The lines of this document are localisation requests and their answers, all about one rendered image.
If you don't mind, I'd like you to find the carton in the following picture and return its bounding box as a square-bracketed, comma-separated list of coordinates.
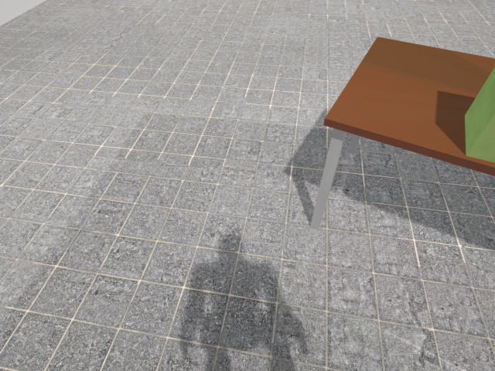
[465, 67, 495, 163]

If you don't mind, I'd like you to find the table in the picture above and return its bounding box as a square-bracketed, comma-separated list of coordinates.
[310, 37, 495, 230]

